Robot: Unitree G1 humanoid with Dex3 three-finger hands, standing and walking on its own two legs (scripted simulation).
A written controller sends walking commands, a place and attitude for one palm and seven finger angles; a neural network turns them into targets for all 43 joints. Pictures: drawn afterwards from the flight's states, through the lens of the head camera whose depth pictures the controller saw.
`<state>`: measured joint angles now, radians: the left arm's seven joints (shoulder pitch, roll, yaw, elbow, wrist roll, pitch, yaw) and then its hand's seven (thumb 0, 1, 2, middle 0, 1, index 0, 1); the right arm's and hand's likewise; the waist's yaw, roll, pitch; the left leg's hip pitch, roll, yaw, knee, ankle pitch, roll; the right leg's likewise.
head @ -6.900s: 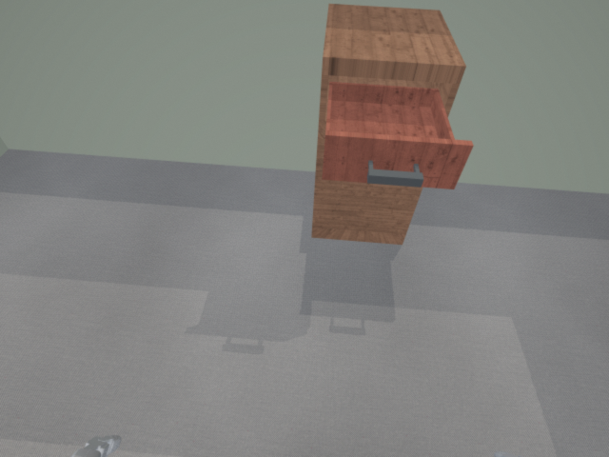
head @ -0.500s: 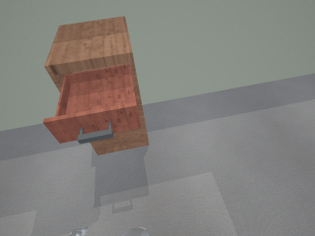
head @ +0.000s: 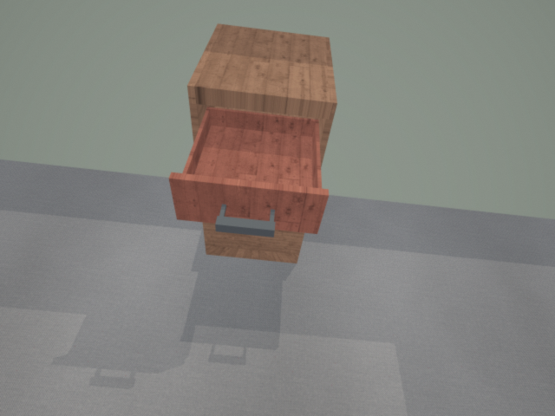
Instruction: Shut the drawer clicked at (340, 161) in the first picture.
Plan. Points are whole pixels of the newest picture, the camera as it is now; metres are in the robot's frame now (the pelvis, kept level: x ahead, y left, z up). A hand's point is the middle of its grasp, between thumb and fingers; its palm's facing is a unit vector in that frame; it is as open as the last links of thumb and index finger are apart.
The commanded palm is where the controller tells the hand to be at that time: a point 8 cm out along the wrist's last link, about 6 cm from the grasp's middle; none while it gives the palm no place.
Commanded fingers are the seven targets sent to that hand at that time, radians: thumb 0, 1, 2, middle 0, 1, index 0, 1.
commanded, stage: take the last steps up to it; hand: left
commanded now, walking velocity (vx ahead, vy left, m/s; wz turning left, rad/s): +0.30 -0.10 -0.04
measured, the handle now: (246, 218) +0.53 +0.12 -0.11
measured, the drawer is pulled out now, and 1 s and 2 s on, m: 0.30 0.30 0.30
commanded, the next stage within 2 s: come to a stop and stand still in 0.70 s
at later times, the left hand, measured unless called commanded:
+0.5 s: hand (230, 362) +0.24 +0.10 -0.17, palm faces -0.03 -0.98 -0.21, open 7.4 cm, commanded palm none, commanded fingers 0.00 0.90 0.90 -0.20 -0.30 -0.20 -0.30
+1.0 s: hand (241, 411) +0.17 +0.07 -0.19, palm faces +0.12 -0.99 -0.12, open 7.4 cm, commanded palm none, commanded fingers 0.00 0.90 0.90 -0.20 -0.30 -0.20 -0.30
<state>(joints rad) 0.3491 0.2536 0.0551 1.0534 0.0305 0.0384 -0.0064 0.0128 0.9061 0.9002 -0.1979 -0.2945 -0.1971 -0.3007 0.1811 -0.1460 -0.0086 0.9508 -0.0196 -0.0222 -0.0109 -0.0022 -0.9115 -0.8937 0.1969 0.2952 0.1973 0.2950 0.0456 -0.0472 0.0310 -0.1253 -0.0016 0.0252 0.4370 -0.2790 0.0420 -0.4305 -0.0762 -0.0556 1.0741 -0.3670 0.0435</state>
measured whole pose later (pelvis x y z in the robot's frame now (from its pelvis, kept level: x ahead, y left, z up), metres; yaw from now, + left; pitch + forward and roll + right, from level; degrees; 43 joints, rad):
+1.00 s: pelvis +0.24 -0.08 -0.01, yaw +0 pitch -2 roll +1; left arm 0.37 0.12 0.01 1.17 0.01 0.00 0.04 0.01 0.91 0.90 -0.20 -0.29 -0.20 -0.30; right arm 0.14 -0.11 0.00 1.06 -0.01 -0.03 -0.04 0.00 -0.92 -0.89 0.19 0.29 0.19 0.29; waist 0.06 -0.06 0.05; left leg -0.25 0.02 0.13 0.51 -0.22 0.03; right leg -0.10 -0.03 -0.10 0.52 -0.38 0.00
